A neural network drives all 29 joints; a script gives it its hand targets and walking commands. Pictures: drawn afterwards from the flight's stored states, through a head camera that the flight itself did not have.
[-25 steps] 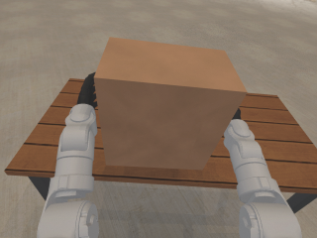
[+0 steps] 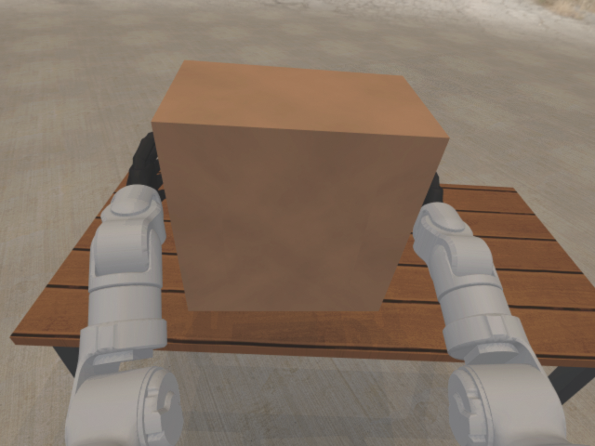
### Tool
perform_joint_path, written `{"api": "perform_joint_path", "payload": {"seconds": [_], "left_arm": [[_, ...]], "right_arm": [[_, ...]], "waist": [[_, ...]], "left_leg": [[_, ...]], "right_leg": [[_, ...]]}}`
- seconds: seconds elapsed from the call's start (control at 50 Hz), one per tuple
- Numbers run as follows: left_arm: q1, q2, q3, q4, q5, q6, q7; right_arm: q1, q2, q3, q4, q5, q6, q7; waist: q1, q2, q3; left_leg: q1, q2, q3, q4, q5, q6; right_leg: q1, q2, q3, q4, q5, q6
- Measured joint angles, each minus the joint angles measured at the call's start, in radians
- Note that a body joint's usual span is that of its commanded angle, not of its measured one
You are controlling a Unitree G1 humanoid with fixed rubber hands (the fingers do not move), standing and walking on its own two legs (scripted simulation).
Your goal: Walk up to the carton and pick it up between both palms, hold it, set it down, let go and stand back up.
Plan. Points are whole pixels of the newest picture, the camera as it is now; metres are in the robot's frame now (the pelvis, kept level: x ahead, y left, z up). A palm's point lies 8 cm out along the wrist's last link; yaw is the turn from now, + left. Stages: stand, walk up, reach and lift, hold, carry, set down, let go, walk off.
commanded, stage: reach and lift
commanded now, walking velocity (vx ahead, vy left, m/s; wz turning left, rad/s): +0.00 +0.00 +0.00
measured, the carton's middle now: (291, 198) +0.39 -0.02 +0.20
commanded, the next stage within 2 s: hold in 0.90 s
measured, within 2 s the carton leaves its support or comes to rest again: neither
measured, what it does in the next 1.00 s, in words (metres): stands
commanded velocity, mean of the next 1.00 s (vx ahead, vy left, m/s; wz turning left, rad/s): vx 0.00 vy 0.00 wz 0.00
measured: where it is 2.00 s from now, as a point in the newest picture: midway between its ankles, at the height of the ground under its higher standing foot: outside the picture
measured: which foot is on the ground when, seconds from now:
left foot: down 0.00-1.00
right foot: down 0.00-1.00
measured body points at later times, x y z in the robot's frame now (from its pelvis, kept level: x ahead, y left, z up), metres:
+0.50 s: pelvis +0.00 +0.00 +0.00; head -0.06 +0.02 +0.45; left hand +0.40 +0.16 +0.23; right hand +0.38 -0.20 +0.22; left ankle +0.00 +0.12 -0.75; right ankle +0.03 -0.12 -0.75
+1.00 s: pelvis +0.00 +0.00 +0.00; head -0.07 +0.01 +0.44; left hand +0.39 +0.17 +0.25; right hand +0.38 -0.20 +0.24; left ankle +0.00 +0.12 -0.75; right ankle +0.03 -0.12 -0.75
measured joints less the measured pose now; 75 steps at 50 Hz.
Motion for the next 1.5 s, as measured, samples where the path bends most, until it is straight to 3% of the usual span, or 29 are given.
{"api": "perform_joint_path", "payload": {"seconds": [1.26, 1.5], "left_arm": [[-0.110, 0.053, -0.005, 0.026, -0.031, 0.146, 0.022], [-0.139, 0.066, 0.005, 0.063, -0.027, 0.159, 0.010]], "right_arm": [[-0.175, -0.095, 0.083, 0.064, 0.133, 0.166, -0.046], [-0.213, -0.095, 0.078, 0.083, 0.124, 0.208, -0.052]], "waist": [[0.027, 0.025, -0.095], [0.033, 0.028, -0.113]], "left_leg": [[-0.045, 0.010, -0.006, 0.023, -0.005, -0.007], [-0.051, 0.008, -0.009, 0.017, 0.001, -0.008]], "right_leg": [[-0.037, 0.020, 0.025, 0.001, 0.010, -0.008], [-0.047, 0.021, 0.028, 0.004, 0.009, -0.009]]}}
